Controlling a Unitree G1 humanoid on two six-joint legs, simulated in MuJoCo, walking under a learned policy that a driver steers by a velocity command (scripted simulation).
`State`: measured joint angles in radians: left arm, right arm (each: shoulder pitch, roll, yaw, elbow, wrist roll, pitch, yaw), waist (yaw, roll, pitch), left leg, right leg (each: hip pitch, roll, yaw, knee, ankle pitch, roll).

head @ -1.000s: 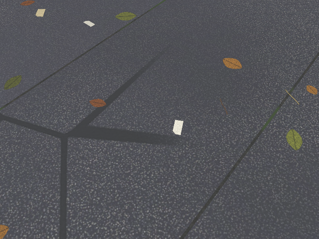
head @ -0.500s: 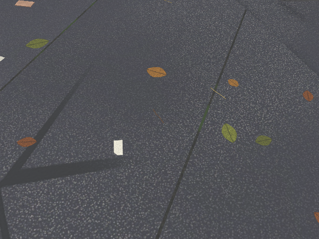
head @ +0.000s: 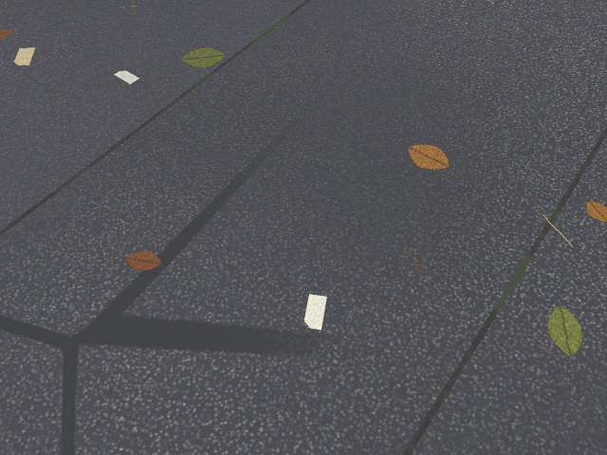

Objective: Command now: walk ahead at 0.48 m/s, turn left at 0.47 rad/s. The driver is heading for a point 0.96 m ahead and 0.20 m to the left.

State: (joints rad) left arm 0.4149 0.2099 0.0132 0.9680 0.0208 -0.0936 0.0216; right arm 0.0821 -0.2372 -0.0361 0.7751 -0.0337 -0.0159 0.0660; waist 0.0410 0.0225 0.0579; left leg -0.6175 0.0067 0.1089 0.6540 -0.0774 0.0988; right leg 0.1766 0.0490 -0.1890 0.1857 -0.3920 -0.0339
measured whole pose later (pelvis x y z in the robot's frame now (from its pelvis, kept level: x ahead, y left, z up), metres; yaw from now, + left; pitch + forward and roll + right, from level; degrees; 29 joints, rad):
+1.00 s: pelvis +0.55 +0.09 +0.02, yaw +31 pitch +2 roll -2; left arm 0.44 0.25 0.03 0.89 0.01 -0.09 -0.02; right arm 0.08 -0.26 -0.02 0.71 -0.04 -0.02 0.06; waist 0.07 0.04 0.02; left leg -0.60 0.04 -0.01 0.70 -0.10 0.04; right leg 0.00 0.03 -0.13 0.24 -0.27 -0.03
